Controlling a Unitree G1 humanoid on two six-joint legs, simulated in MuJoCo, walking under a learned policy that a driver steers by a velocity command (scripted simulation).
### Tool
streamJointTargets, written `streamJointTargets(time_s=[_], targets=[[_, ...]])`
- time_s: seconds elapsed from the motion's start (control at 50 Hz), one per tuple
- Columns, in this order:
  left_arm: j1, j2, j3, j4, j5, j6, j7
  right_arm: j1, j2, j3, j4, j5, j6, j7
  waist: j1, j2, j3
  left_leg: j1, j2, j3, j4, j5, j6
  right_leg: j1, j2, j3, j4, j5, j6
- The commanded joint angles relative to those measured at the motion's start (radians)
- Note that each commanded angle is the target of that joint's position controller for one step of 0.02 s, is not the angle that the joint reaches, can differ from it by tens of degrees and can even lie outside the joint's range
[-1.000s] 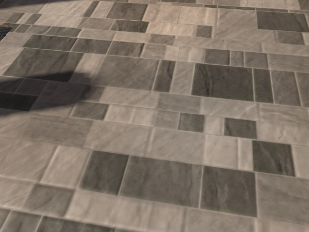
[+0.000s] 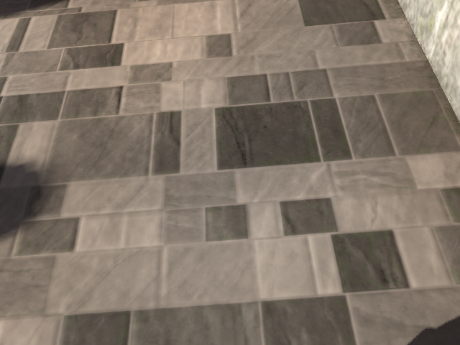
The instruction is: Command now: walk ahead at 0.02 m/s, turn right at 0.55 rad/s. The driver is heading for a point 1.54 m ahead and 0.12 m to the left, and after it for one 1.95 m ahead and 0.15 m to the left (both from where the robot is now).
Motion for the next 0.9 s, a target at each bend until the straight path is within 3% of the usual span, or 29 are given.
streamJointTargets(time_s=[0.02, 0.1, 0.14, 0.18, 0.3, 0.36, 0.38, 0.4, 0.42, 0.44, 0.46, 0.48, 0.5, 0.52, 0.56, 0.6, 0.74, 0.9], targets=[[-0.001, 0.163, 0.040, -0.073, -0.015, -0.013, 0.017, -0.020, -0.071, -0.019, -0.069, 0.001, -0.009, -0.007, -0.011, -0.126, -0.158, -0.123, 0.001, -0.073, 0.090, 0.074, -0.003, 0.263, -0.248, 0.278, -0.129, 0.622, -0.170], [0.046, 0.174, 0.043, -0.066, -0.025, -0.001, 0.037, -0.054, -0.047, -0.006, -0.079, 0.012, -0.016, -0.002, 0.011, -0.126, -0.161, -0.140, -0.018, -0.100, -0.018, 0.126, -0.019, 0.348, -0.237, 0.309, -0.138, 0.597, -0.171], [0.033, 0.169, 0.038, -0.069, -0.020, 0.005, 0.041, -0.048, -0.058, -0.005, -0.073, 0.018, -0.020, 0.000, 0.006, -0.138, -0.157, -0.112, -0.008, -0.101, -0.063, 0.136, -0.031, 0.347, -0.239, 0.309, -0.146, 0.556, -0.172], [0.024, 0.161, 0.034, -0.072, -0.011, 0.005, 0.040, -0.046, -0.072, -0.010, -0.068, 0.018, -0.022, 0.000, 0.009, -0.158, -0.154, -0.051, 0.004, -0.097, -0.114, 0.136, -0.042, 0.313, -0.227, 0.305, -0.147, 0.517, -0.167], [-0.001, 0.161, 0.024, -0.063, 0.004, 0.006, 0.024, -0.047, -0.062, -0.006, -0.067, 0.023, -0.017, 0.019, 0.019, -0.175, -0.107, 0.144, 0.002, -0.054, -0.291, 0.080, -0.031, 0.181, -0.204, 0.322, -0.136, 0.451, -0.179], [-0.004, 0.140, 0.010, -0.045, -0.008, 0.011, 0.021, -0.023, -0.052, 0.003, -0.055, 0.028, -0.021, 0.036, 0.014, -0.166, -0.105, 0.227, -0.004, -0.048, -0.447, 0.095, -0.008, 0.201, -0.202, 0.346, -0.109, 0.491, -0.171], [-0.017, 0.133, 0.005, -0.040, -0.015, 0.012, 0.021, 0.004, -0.045, 0.005, -0.043, 0.027, -0.025, 0.042, -0.008, -0.159, -0.105, 0.281, -0.009, -0.036, -0.564, 0.169, 0.008, 0.198, -0.184, 0.340, -0.090, 0.489, -0.152], [-0.017, 0.131, 0.003, -0.030, -0.025, 0.011, 0.026, 0.050, -0.049, 0.004, -0.023, 0.026, -0.034, 0.047, -0.036, -0.145, -0.107, 0.377, -0.003, -0.036, -0.715, 0.332, 0.026, 0.176, -0.160, 0.337, -0.085, 0.450, -0.116], [-0.001, 0.125, 0.001, -0.031, -0.019, 0.007, 0.031, 0.078, -0.088, -0.001, -0.010, 0.012, -0.041, 0.053, -0.030, -0.110, -0.112, 0.466, 0.053, -0.073, -0.749, 0.484, 0.046, 0.137, -0.127, 0.319, -0.055, 0.374, -0.077], [0.062, 0.102, -0.004, -0.030, 0.006, -0.002, 0.029, 0.072, -0.170, -0.015, -0.014, -0.006, -0.041, 0.052, 0.025, 0.063, -0.143, 0.556, 0.191, -0.197, -0.703, 0.783, 0.109, 0.062, -0.025, 0.227, 0.047, 0.144, -0.021], [0.063, 0.094, -0.005, -0.034, 0.008, -0.006, 0.027, 0.026, -0.145, -0.004, -0.016, -0.015, -0.039, 0.055, 0.037, 0.170, -0.131, 0.489, 0.284, -0.279, -0.721, 0.823, 0.235, 0.034, 0.044, 0.151, 0.045, -0.143, 0.029], [0.034, 0.128, 0.002, -0.030, 0.012, -0.004, 0.030, -0.018, -0.095, 0.013, -0.024, -0.016, -0.045, 0.059, 0.027, 0.155, -0.112, 0.428, 0.305, -0.302, -0.759, 0.705, 0.274, 0.074, 0.015, 0.123, 0.056, -0.192, 0.062], [0.000, 0.136, 0.007, -0.023, 0.003, 0.004, 0.030, -0.041, -0.082, 0.020, -0.020, -0.015, -0.052, 0.057, 0.019, 0.128, -0.089, 0.420, 0.253, -0.265, -0.758, 0.607, 0.245, 0.093, 0.008, 0.114, 0.034, -0.113, 0.071], [-0.021, 0.112, 0.003, -0.021, 0.003, 0.014, 0.032, -0.037, -0.095, 0.021, -0.013, -0.006, -0.057, 0.056, 0.013, 0.126, -0.076, 0.414, 0.204, -0.227, -0.747, 0.559, 0.207, 0.119, 0.000, 0.116, -0.011, -0.017, 0.076], [-0.022, 0.100, -0.001, -0.019, 0.007, 0.028, 0.026, -0.017, -0.104, 0.026, 0.007, 0.001, -0.067, 0.056, 0.010, 0.116, -0.063, 0.394, 0.164, -0.199, -0.741, 0.500, 0.158, 0.184, -0.023, 0.127, -0.060, 0.133, 0.074], [-0.018, 0.137, 0.008, -0.006, -0.001, 0.031, 0.025, 0.024, -0.115, 0.027, 0.017, -0.007, -0.073, 0.062, -0.019, 0.071, -0.056, 0.371, 0.114, -0.170, -0.751, 0.411, 0.121, 0.213, -0.024, 0.125, -0.036, 0.196, 0.048], [0.001, 0.126, 0.007, 0.049, 0.001, 0.022, 0.025, 0.020, -0.106, 0.044, 0.039, 0.000, -0.065, 0.056, -0.022, -0.015, -0.025, 0.375, 0.075, -0.123, -0.733, 0.318, 0.108, 0.202, -0.031, 0.137, -0.079, 0.211, 0.044], [0.003, 0.134, 0.003, 0.094, -0.001, 0.014, 0.027, 0.029, -0.107, 0.055, 0.070, -0.002, -0.060, 0.058, -0.027, -0.041, -0.014, 0.370, 0.039, -0.086, -0.718, 0.281, 0.086, 0.200, -0.037, 0.146, -0.096, 0.206, 0.031]])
